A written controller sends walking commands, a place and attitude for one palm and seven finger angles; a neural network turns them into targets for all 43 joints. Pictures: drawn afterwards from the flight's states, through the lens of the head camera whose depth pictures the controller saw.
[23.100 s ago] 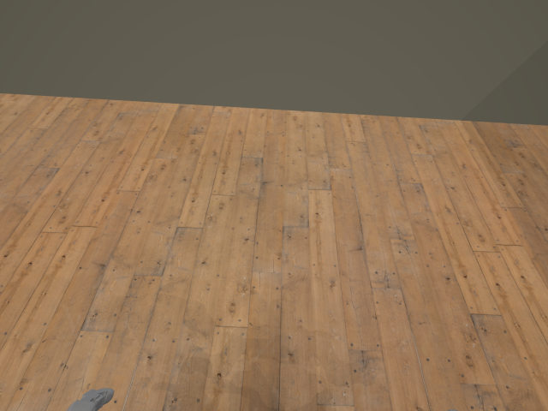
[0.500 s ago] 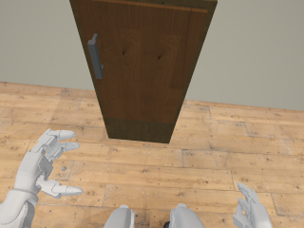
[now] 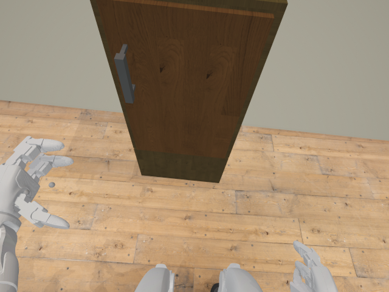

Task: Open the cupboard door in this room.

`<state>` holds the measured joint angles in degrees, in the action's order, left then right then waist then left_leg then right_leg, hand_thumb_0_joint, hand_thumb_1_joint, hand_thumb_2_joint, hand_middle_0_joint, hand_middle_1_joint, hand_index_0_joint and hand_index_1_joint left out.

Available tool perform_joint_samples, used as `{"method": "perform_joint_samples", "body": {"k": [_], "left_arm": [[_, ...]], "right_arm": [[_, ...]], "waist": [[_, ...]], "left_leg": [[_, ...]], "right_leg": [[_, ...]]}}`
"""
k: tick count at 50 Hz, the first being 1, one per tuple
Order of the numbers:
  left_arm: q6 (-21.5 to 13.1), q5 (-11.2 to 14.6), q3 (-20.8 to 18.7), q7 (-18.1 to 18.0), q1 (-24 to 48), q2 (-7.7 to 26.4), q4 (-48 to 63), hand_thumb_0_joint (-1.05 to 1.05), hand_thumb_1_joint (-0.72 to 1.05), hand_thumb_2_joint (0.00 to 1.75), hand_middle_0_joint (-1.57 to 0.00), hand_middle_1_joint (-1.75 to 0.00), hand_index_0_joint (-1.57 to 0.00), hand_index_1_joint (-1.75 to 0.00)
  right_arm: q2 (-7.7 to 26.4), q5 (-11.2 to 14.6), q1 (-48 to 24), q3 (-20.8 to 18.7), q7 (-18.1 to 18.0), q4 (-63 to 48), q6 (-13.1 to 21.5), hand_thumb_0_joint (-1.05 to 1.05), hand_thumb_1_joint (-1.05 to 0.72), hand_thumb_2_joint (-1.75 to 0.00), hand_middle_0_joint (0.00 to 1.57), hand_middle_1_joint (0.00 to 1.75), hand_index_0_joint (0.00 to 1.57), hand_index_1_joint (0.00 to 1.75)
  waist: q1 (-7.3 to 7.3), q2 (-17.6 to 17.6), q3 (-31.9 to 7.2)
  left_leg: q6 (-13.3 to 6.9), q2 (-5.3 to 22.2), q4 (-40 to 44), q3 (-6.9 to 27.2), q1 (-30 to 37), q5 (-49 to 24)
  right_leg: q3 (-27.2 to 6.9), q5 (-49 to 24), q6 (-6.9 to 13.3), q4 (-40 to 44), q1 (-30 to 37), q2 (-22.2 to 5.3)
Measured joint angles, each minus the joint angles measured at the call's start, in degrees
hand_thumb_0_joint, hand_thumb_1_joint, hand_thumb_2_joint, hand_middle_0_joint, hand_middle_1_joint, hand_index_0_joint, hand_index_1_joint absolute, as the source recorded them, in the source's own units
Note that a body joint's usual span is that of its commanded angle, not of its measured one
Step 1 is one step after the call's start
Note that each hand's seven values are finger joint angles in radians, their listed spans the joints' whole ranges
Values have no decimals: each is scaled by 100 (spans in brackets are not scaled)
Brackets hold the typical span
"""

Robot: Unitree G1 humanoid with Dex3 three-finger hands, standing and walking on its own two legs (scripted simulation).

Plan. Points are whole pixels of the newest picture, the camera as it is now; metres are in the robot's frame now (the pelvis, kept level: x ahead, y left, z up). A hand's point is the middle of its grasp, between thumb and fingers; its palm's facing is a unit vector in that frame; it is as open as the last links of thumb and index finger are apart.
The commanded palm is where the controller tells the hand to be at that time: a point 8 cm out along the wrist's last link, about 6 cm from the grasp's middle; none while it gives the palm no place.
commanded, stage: raise the hand with hooked fingers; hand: left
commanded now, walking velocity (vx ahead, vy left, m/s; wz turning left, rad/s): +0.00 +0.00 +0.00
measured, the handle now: (127, 75) +0.61 +0.21 +0.03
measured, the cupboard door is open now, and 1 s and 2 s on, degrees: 0 0 0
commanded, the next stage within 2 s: move the hooked fingers beside the handle in 0.44 s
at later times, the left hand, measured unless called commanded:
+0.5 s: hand (60, 191) +0.28 +0.26 +0.05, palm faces -0.02 -1.00 -0.05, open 14.0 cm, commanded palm +0.26 +0.31 +0.05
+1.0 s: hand (76, 148) +0.37 +0.26 +0.04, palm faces -0.02 -1.00 -0.03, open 14.0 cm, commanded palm +0.35 +0.31 +0.05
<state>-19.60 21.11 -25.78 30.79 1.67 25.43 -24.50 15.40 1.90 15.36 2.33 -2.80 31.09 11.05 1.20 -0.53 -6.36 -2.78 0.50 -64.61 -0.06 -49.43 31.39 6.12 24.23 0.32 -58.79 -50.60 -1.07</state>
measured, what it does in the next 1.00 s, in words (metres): stands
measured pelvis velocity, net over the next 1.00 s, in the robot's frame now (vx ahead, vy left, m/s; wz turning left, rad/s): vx -0.01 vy -0.01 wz -0.02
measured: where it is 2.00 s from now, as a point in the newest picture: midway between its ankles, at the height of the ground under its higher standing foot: outside the picture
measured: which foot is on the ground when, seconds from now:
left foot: down 0.00-1.00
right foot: down 0.00-1.00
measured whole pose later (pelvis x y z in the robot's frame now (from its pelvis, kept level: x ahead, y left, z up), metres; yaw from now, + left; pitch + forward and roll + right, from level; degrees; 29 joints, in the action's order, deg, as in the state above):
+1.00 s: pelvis -0.01 -0.01 -0.01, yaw -1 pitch +19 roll -3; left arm -19.9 16.6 -28.6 32.2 21.7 30.8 -44.9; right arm 16.5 1.9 16.8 2.3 -3.2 32.7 8.2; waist 4.3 -0.1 -6.4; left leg -1.8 1.5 -65.5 -0.6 -53.6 30.9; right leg 5.5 23.7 1.5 -60.4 -55.7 0.0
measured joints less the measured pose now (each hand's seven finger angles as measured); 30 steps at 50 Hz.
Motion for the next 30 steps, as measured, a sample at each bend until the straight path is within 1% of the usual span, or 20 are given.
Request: {"method": "perform_joint_samples", "body": {"k": [3, 5, 8, 11, 15, 21, 27, 30], "left_arm": [[141, 13, 35, 115, -28, 13, -63, -1, -50, 30, -30, -120, -30, -120], [148, -14, 103, 148, -142, -36, 38, -1, -50, 30, -30, -120, -30, -120], [19, -38, 143, 107, -266, -104, 164, -2, -50, 30, -30, -120, -30, -120], [-138, -32, 83, -23, -257, -151, 173, -2, -50, 30, -30, -120, -30, -120], [-189, -42, 28, -118, -200, -141, 101, -2, -50, 30, -30, -120, -30, -120], [-117, -68, 138, -3, -260, -123, 42, -2, -50, 30, -30, -120, -30, -120], [-230, -6, 90, 15, -158, -154, -81, -2, -50, 30, -30, -120, -30, -120], [-226, -40, 96, 23, -54, -147, -182, -2, -50, 30, -30, -120, -30, -120]], "right_arm": [[53, 11, 63, -50, 25, -15, -13, 1, -91, -89, 21, 30, 21, 30], [79, -1, 104, -89, 50, -30, -8, 1, -91, -89, 21, 30, 21, 30], [95, -28, 143, -119, 78, -57, -4, 1, -91, -89, 21, 30, 21, 30], [88, -34, 140, -131, 84, -71, -17, 1, -91, -89, 21, 30, 21, 30], [69, -17, 103, -118, 83, -79, -58, 1, -91, -89, 20, 30, 20, 30], [37, 6, 52, -61, 51, -91, -73, 1, -91, -89, 20, 30, 21, 30], [6, 1, -2, -15, 21, -81, -48, 1, -91, -89, 21, 30, 21, 30], [15, 6, -17, -8, 5, -76, -41, 1, -91, -89, 21, 30, 21, 30]], "waist": [[41, -27, -10], [60, -31, -24], [83, 2, -38], [101, 34, -17], [95, 27, 12], [64, -27, -14], [35, -21, -31], [23, -24, -24]], "left_leg": [[-3, 7, 52, -13, 6, -20], [-5, 14, 101, -35, 34, -35], [-4, 22, 137, -65, 63, -46], [8, 22, 121, -58, 66, -47], [25, 17, 107, -30, 65, -62], [35, 13, 152, -13, 104, -96], [60, 17, 129, -1, 111, -95], [73, 14, 102, 18, 89, -92]], "right_leg": [[-14, -26, -4, 57, 3, 10], [-36, -49, -10, 103, 20, 20], [-66, -63, -8, 121, 28, 31], [-60, -55, 5, 93, 28, 29], [-33, -55, 24, 75, 36, 23], [-18, -75, 39, 109, 77, 21], [-8, -57, 66, 63, 74, 24], [10, -45, 79, 31, 58, 19]]}}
